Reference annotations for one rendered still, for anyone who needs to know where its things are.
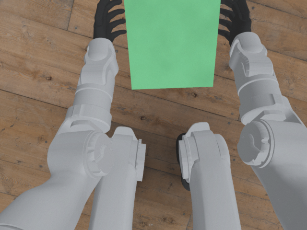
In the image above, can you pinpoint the robot right upper arm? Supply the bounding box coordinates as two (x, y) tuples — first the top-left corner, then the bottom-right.
(237, 119), (307, 230)

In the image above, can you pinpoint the robot right foot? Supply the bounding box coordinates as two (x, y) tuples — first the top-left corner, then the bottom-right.
(176, 133), (190, 191)

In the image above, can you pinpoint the robot left upper arm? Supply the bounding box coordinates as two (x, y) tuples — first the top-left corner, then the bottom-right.
(0, 130), (115, 230)

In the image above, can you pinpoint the left robot forearm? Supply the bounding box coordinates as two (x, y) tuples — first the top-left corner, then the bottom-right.
(54, 38), (119, 138)

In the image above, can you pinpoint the carton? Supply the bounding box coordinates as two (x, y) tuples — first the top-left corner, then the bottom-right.
(124, 0), (221, 90)

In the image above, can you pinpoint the left robot hand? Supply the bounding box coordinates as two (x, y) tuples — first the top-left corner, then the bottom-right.
(93, 0), (127, 42)

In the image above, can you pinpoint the right robot forearm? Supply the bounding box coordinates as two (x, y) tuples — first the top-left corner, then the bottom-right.
(229, 32), (306, 127)

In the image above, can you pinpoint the robot right thigh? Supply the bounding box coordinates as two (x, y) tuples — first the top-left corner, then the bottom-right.
(178, 130), (241, 230)

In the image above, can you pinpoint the right robot hand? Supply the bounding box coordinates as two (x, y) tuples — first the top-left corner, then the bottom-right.
(218, 0), (252, 46)

